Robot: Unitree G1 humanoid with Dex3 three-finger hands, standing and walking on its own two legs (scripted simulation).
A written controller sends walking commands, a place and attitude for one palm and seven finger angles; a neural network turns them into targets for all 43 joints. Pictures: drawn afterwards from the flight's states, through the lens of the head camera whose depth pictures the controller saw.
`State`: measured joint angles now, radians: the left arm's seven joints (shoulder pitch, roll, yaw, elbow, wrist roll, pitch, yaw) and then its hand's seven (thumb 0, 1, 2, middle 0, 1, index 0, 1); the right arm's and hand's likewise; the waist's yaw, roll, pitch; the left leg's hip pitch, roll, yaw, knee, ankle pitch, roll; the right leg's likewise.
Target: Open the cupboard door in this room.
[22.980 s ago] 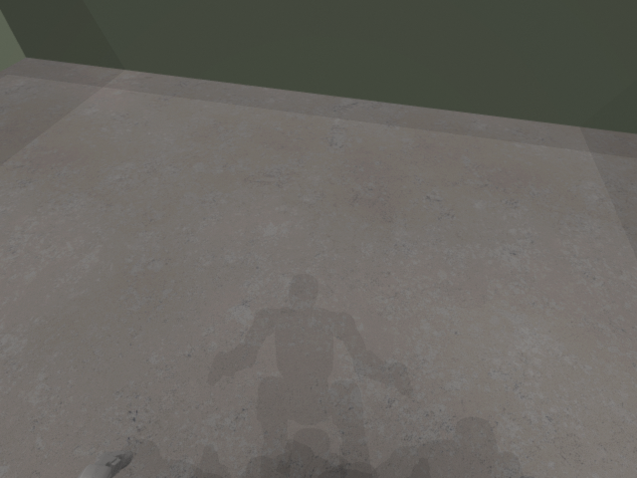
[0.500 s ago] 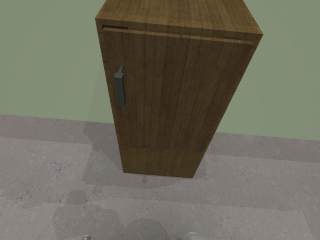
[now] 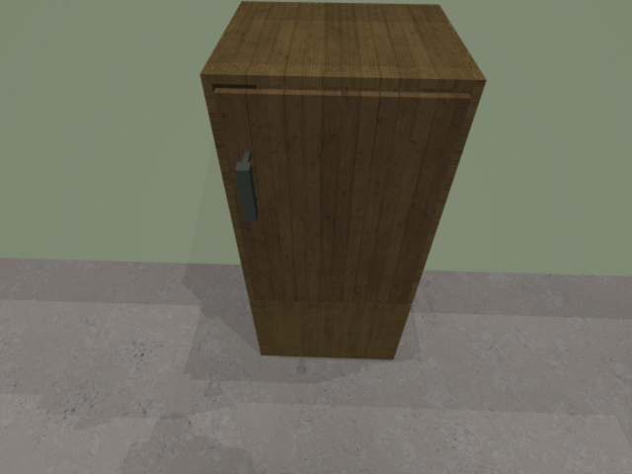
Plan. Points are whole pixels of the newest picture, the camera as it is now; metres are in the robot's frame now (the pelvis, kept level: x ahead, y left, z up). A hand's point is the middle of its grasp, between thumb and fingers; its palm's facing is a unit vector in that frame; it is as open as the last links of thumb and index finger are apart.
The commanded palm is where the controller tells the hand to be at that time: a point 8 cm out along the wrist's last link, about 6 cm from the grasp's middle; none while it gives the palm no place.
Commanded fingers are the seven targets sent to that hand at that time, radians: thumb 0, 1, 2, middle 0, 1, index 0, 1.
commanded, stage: come to a stop and stand still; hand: left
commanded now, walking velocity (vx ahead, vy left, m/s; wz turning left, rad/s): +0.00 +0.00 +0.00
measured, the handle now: (249, 186) +0.60 +0.16 +0.02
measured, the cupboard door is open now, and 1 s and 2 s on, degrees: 0 0 0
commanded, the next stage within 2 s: look again from close up in 0.30 s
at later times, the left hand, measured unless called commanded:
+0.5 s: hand out of the picture -0.06 +0.15 -0.18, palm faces +0.04 -0.99 -0.16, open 7.4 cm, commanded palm none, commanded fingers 0.00 0.90 0.90 -0.20 -0.30 -0.20 -0.30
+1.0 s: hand out of the picture -0.01 +0.17 -0.18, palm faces +0.07 -0.98 -0.17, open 7.4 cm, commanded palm none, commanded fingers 0.00 0.90 0.90 -0.20 -0.30 -0.20 -0.30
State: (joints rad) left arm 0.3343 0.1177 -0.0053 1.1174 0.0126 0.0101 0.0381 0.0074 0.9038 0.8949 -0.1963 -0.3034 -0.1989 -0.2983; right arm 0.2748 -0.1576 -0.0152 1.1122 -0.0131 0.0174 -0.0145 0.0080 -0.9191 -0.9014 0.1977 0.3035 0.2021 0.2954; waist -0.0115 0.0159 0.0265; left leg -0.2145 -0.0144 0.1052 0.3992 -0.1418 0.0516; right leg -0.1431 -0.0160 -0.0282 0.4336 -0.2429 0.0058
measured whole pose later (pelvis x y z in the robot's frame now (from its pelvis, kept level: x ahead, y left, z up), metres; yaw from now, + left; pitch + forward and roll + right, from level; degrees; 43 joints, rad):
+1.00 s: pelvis -0.01 +0.00 -0.01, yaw +2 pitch -1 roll -1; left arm 0.36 0.16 0.00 1.01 0.02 -0.01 0.04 0.01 0.90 0.89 -0.20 -0.30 -0.20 -0.30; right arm 0.27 -0.17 0.00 1.01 -0.02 -0.02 -0.01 0.01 -0.92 -0.90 0.20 0.30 0.20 0.30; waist 0.00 -0.02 -0.01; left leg -0.31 -0.02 0.06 0.50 -0.16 0.06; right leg -0.21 -0.01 -0.07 0.50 -0.26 0.00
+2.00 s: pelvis +0.00 -0.02 -0.01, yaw +0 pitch +0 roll +0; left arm 0.32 0.16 0.05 0.99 0.03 0.02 0.03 0.01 0.91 0.90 -0.19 -0.30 -0.20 -0.30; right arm 0.21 -0.17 -0.04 1.03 -0.04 0.02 -0.02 0.00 -0.92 -0.90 0.20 0.30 0.20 0.30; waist 0.00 0.01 0.01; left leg -0.36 0.01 0.17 0.49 -0.14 0.07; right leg -0.21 -0.04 -0.05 0.56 -0.38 -0.02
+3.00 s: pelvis -0.01 +0.01 -0.01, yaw +2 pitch -1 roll -1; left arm 0.32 0.13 0.00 1.09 0.02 -0.01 0.05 0.01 0.90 0.89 -0.20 -0.30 -0.20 -0.30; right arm 0.33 -0.15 0.01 1.05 -0.02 -0.02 -0.02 0.02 -0.92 -0.90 0.20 0.30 0.20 0.30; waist -0.02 0.02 0.03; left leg -0.29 -0.01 0.09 0.57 -0.26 0.07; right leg -0.19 -0.06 -0.08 0.53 -0.32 0.03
